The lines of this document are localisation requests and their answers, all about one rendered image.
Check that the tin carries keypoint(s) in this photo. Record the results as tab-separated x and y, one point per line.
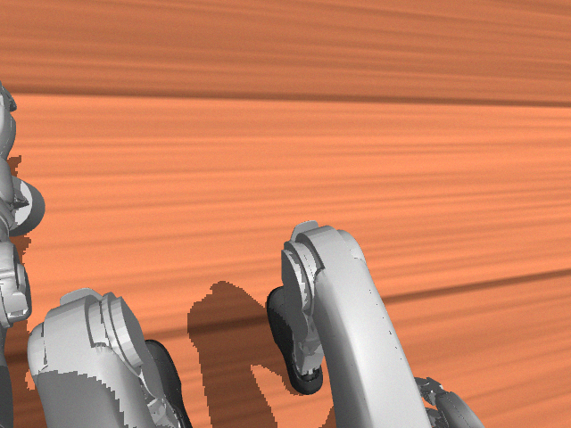
28	217

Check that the right robot hand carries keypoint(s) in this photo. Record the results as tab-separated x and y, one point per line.
452	411

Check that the right robot foot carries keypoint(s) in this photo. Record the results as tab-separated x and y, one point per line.
282	334

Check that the left robot foot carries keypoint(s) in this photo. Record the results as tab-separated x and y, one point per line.
170	381

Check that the left robot hand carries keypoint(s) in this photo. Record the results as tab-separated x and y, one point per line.
7	136

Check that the left robot arm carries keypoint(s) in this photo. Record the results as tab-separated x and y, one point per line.
15	296

